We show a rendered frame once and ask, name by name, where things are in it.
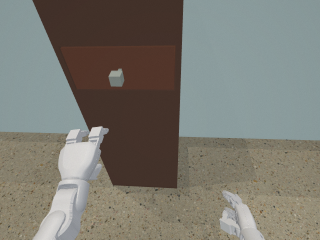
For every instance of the robot right hand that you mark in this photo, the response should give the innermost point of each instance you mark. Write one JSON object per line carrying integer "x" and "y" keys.
{"x": 233, "y": 221}

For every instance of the cabinet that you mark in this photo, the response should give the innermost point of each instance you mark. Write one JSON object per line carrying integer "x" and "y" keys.
{"x": 142, "y": 144}

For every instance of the robot left hand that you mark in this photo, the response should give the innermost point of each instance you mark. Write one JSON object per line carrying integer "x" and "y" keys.
{"x": 79, "y": 160}

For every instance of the robot left forearm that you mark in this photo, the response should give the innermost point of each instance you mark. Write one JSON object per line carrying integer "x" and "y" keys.
{"x": 63, "y": 221}

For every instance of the drawer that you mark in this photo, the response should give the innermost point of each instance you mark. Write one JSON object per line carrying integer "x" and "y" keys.
{"x": 149, "y": 67}

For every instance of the handle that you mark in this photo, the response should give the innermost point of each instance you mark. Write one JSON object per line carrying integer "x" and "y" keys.
{"x": 116, "y": 78}

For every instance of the robot right forearm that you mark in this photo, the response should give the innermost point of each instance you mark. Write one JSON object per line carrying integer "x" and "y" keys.
{"x": 250, "y": 234}

